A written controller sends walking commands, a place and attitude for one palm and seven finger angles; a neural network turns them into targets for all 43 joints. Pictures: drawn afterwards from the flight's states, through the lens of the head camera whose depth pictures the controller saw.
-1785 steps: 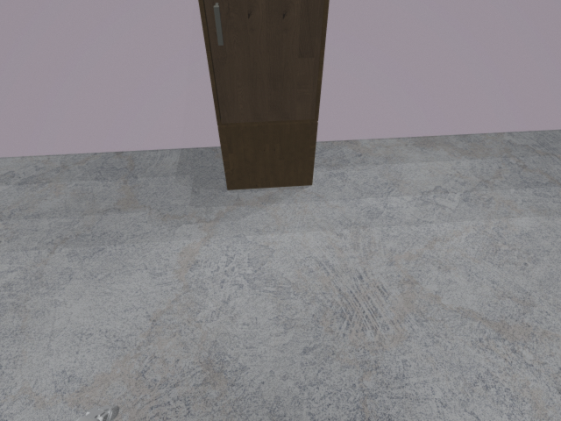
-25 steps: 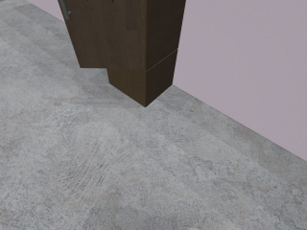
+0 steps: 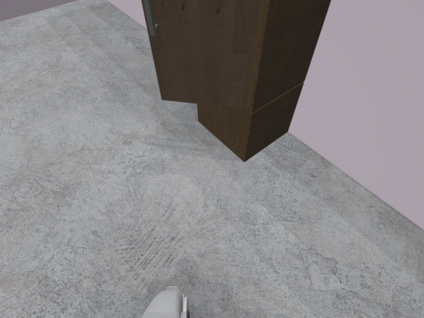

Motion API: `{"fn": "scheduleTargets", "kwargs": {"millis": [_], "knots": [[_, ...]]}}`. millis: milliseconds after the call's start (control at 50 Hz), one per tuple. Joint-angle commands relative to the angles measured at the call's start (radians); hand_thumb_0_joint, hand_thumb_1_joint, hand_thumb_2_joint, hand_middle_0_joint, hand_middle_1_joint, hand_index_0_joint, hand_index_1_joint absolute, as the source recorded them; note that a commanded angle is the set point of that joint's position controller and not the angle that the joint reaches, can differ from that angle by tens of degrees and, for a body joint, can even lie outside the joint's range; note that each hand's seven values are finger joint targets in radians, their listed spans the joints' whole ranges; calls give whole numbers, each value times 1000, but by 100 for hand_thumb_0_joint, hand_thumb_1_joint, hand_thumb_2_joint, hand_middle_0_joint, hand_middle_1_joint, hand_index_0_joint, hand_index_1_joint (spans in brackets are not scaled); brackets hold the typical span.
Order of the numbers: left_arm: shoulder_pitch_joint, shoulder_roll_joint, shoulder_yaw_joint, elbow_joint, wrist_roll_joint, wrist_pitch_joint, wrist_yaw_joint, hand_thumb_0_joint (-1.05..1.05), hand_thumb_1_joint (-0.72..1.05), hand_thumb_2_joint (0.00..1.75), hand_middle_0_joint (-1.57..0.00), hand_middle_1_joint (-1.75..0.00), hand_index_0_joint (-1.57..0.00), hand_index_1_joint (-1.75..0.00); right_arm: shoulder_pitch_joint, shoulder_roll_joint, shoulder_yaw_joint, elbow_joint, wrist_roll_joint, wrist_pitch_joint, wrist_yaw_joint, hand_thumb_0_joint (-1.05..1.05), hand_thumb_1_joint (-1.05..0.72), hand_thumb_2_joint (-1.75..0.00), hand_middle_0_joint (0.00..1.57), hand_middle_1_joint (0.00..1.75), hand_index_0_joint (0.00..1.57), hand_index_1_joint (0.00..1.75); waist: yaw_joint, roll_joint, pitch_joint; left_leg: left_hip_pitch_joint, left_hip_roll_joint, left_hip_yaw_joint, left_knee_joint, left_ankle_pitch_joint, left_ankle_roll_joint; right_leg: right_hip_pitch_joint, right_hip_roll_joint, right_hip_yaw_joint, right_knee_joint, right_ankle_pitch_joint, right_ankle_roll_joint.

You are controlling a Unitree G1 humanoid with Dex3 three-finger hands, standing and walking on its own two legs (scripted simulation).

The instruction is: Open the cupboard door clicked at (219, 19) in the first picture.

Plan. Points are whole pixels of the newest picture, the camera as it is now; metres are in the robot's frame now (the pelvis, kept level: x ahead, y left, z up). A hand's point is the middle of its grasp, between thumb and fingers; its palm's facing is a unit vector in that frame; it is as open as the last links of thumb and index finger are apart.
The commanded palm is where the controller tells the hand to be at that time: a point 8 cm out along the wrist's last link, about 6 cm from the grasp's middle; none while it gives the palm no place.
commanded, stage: take the last steps up to it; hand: left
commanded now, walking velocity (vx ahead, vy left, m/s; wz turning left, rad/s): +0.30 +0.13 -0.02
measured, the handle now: (151, 14) +1.02 +0.31 +0.07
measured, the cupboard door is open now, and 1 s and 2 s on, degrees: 41 41 41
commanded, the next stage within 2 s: come to a stop and stand still in 0.98 s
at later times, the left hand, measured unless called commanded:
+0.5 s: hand (119, 234) +0.30 +0.27 -0.15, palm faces -0.05 -0.98 -0.18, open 7.4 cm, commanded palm none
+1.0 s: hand (133, 211) +0.38 +0.26 -0.18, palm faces -0.02 -0.98 -0.19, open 7.2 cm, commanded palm none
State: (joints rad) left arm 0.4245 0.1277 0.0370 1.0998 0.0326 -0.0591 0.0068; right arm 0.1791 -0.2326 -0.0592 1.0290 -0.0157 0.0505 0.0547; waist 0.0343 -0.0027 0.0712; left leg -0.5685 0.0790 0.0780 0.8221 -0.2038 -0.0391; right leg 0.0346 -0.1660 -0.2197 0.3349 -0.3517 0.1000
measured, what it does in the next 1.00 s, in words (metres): walks ahead: left foot, then right foot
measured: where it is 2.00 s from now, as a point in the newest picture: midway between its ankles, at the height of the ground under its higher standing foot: (214, 276)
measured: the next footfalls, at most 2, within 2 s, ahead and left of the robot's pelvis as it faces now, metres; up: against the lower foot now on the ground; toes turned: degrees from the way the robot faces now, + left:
left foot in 0.08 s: +0.17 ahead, +0.15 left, +0.00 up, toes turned +8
right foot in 0.72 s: +0.34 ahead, -0.05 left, +0.00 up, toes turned -13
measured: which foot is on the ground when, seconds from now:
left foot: up 0.00-0.06, down 0.08-0.72, up 0.74-1.00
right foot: down 0.00-0.08, up 0.10-0.70, down 0.72-1.00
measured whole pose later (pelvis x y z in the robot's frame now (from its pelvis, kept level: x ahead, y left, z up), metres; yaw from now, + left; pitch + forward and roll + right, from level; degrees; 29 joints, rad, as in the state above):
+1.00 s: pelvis +0.35 +0.08 +0.00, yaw -4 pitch +0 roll -1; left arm 0.26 0.18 0.06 1.07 0.02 -0.06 0.01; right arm 0.23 -0.17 -0.05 1.06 -0.02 -0.02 0.00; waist 0.00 0.00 0.05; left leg -0.45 0.09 0.07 0.73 -0.29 -0.03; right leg -0.14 -0.04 -0.15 0.42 -0.28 0.01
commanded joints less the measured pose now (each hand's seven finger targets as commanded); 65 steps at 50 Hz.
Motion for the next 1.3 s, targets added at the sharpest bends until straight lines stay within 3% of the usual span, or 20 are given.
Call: {"fn": "scheduleTargets", "kwargs": {"millis": [0, 40, 60, 80, 140, 240, 580, 640, 660, 680, 700, 720, 760, 840, 1000, 1020, 1060, 1100, 1180, 1280], "knots": [[1, 218, 47, -32, 3, -12, 15, 0, 90, 90, -20, -30, -20, -30, -64, -2, 6, -101, 0, -63, 0, 0, -90, -90, 20, 30, 20, 30, -25, -223, 27, 181, -51, 65, -208, -66, 44, -110, -207, 70, 19, 560, -151], [-19, 200, 46, -44, -5, -7, 6, 0, 90, 90, -20, -30, -20, -30, 227, -101, -18, -13, -11, -78, -21, 0, -90, -90, 20, 30, 20, 30, -151, -40, -152, 583, -60, 72, -319, -22, 66, -233, -121, -10, 381, 488, -109], [44, 130, 39, -63, -21, 1, -6, 0, 90, 90, -20, -30, -20, -30, 345, -230, -54, 9, -24, -90, -39, 0, -90, -90, 20, 30, 20, 30, -174, 279, -289, 815, 208, -310, -354, 32, 153, -500, 49, -29, 695, -73, -62], [-33, 106, 23, -101, -19, 9, 1, 0, 90, 90, -20, -30, -20, -30, 403, -265, -61, 24, -10, -81, -60, 0, -90, -90, 20, 30, 20, 30, -191, 315, -324, 812, 287, -453, -485, 36, 201, -606, 91, 110, 904, -278, -96], [-143, 91, 28, -101, -17, 15, 0, 0, 90, 90, -20, -30, -20, -30, 169, -138, -25, -35, -10, -97, -74, 0, -90, -90, 20, 30, 20, 30, -99, 124, -124, 501, 279, -329, -556, 17, 211, -678, -1, 217, 1049, -51, -113], [-74, 63, 31, -69, -4, 49, -10, 0, 90, 90, -20, -30, -20, -30, 138, -34, 5, -24, -7, -128, -77, 0, -90, -90, 20, 30, 20, 30, -17, 80, -33, 366, 211, -145, -661, 105, 198, -618, 5, 212, 900, 83, -94], [-423, 61, 11, -225, -7, 33, -21, 0, 90, 90, -20, -30, -20, -30, 389, -23, 19, 99, -21, -126, -83, 0, -90, -90, 20, 30, 20, 30, -94, 58, 23, 647, 195, -32, -560, 523, 190, -622, 86, 115, 365, 106, -131], [-290, 80, 14, -182, -8, 20, -19, 0, 90, 90, -20, -30, -20, -30, 377, -33, 22, 111, -13, -122, -85, 0, -90, -90, 20, 30, 20, 30, -33, 71, -54, 637, 154, 25, -378, 782, 146, -384, 166, 52, 221, 117, -163], [-169, 103, 26, -142, -9, 12, -15, 0, 90, 90, -20, -30, -20, -30, 347, -42, 19, 105, -3, -123, -84, 0, -90, -90, 20, 30, 20, 30, 24, 64, -111, 534, 126, 47, -243, 777, 117, -169, 158, 70, 171, 214, -182], [-9, 170, 48, -95, -5, 1, -5, 0, 90, 90, -20, -30, -20, -30, 310, -27, 17, 82, 12, -126, -77, 0, -90, -90, 20, 30, 20, 30, 87, -29, -190, 295, 71, 85, -46, 564, 80, 119, 20, 236, 181, 357, -239], [113, 262, 72, -57, -11, -2, 3, 0, 90, 90, -20, -30, -20, -30, 309, 9, 21, 50, 19, -131, -74, 0, -90, -90, 20, 30, 20, 30, 105, -209, -263, 9, -82, 121, 268, -226, 28, 343, -271, 620, 93, 606, -375], [85, 272, 68, -58, -26, 0, 9, 0, 90, 90, -20, -30, -20, -30, 257, -19, 14, 44, 16, -117, -75, 0, -90, -90, 20, 30, 20, 30, 94, -114, -206, -27, -55, -25, 434, -387, 41, 205, -332, 649, 8, 553, -417], [-68, 180, 46, -87, -25, -2, 18, 0, 90, 90, -20, -30, -20, -30, 161, 35, 9, 21, 7, -100, -69, 0, -90, -90, 20, 30, 20, 30, 31, -52, -11, -53, 21, -88, 395, -239, 38, -68, -235, 477, -60, 459, -327], [-130, 80, 29, -92, -11, -20, 15, 0, 90, 90, -20, -30, -20, -30, 248, 102, 14, 52, -6, -68, -57, 0, -90, -90, 20, 30, 20, 30, -57, -125, -30, 116, 35, -34, 156, -133, 6, -246, -125, 221, -114, 435, -249], [-147, 160, 38, -51, -12, -1, 1, 0, 90, 90, -20, -30, -20, -30, 165, 48, 6, 23, -10, -93, -42, 0, -90, -90, 20, 30, 20, 30, -65, -98, -21, 399, -48, 56, -310, 40, 1, -350, -73, 183, -7, 157, -194], [-148, 148, 35, -55, -12, 6, -2, 0, 90, 90, -20, -30, -20, -30, 220, 6, 0, 37, -11, -99, -45, 0, -90, -90, 20, 30, 20, 30, -90, -28, -44, 496, -31, 29, -351, 45, 8, -394, -39, 160, 87, 103, -172], [-123, 76, 19, -84, -20, 14, -4, 0, 90, 90, -20, -30, -20, -30, 345, -157, -35, 44, -27, -100, -64, 0, -90, -90, 20, 30, 20, 30, -133, 320, -104, 615, 293, -376, -511, 83, 174, -577, 141, 36, 521, -246, -99], [-167, 82, 6, -77, -14, 28, 11, 0, 90, 90, -20, -30, -20, -30, 242, -106, -7, 19, -24, -94, -86, 0, -90, -90, 20, 30, 20, 30, -97, 197, -55, 446, 312, -364, -545, 323, 203, -532, 74, 192, 688, -213, -103], [-78, 80, 5, -21, -27, 67, 14, 0, 90, 90, -20, -30, -20, -30, 74, -69, 22, -12, -6, -91, -114, 0, -90, -90, 20, 30, 20, 30, -21, 100, -73, 387, 250, -143, -488, 751, 186, -390, 65, 215, 596, -90, -65], [-123, 131, 39, -84, -11, 115, 17, 0, 90, 90, -20, -30, -20, -30, 108, -114, -16, -5, -3, -57, -131, 0, -90, -90, 20, 30, 20, 30, -47, 67, -128, 472, 317, -164, -452, 784, 234, -507, 103, 233, 732, -109, -58]]}}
